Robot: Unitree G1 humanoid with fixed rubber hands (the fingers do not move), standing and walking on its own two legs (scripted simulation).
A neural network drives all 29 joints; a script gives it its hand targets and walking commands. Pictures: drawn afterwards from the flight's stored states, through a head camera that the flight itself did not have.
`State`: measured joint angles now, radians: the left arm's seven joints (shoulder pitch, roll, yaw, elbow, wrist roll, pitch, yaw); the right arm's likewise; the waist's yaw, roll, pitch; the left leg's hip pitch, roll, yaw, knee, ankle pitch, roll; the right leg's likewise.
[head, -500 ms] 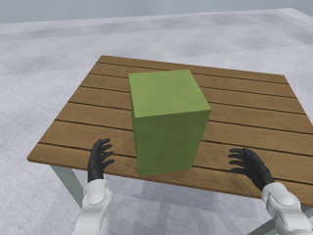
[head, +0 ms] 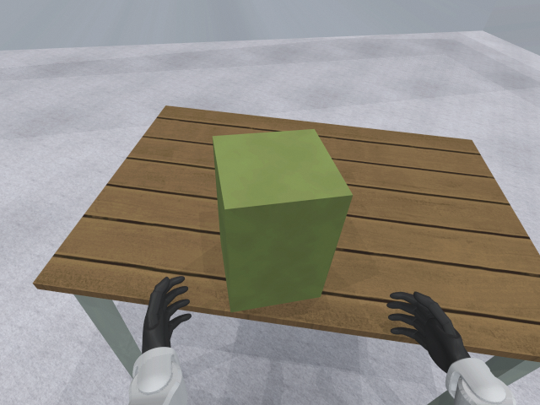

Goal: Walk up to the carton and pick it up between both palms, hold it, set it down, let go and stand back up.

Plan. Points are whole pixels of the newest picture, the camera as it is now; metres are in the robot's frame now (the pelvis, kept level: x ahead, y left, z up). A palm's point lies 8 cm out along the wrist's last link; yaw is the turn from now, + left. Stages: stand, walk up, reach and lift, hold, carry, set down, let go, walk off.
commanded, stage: set down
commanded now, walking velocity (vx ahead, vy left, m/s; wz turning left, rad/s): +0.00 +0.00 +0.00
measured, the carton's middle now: (271, 223) +0.42 +0.05 +0.06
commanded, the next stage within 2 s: let go in 1.82 s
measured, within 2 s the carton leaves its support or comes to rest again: neither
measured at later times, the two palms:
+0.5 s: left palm (156, 339) +0.22 +0.19 +0.01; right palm (439, 362) +0.24 -0.22 +0.00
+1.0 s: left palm (147, 361) +0.20 +0.20 -0.02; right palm (432, 363) +0.24 -0.21 +0.00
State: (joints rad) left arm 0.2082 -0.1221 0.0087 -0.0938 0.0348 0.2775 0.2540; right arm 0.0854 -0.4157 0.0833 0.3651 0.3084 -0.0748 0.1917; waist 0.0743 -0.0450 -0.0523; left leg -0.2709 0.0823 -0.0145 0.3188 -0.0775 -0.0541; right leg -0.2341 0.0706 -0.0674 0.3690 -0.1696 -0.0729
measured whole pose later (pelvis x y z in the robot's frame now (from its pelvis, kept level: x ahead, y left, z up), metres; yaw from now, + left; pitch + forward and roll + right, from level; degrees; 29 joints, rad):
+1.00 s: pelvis +0.03 +0.00 +0.00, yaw -1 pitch +1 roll +1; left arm 0.30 0.07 0.01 0.11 0.07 0.19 0.07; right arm 0.21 -0.28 0.08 0.37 0.23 -0.14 0.04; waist 0.07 -0.07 -0.05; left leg -0.21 0.07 0.01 0.31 -0.12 -0.05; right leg -0.19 0.06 -0.03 0.37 -0.21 -0.07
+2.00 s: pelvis +0.04 +0.01 +0.00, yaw -2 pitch +0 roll +0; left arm 0.27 0.16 0.01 0.37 0.07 0.20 -0.02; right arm 0.21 -0.20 0.07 0.42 0.13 -0.19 -0.04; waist 0.03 -0.09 -0.04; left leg -0.18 0.07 0.02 0.34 -0.16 -0.05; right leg -0.14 0.06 -0.02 0.37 -0.23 -0.07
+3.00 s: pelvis +0.05 +0.08 -0.01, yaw -1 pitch -1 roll -5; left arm 0.27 0.34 0.01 0.56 0.05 0.03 -0.05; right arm 0.21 -0.39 0.07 0.43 0.07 -0.14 -0.02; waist 0.03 -0.06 -0.02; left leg -0.30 0.07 0.00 0.65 -0.35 0.01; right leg -0.14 0.06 -0.03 0.44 -0.29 -0.04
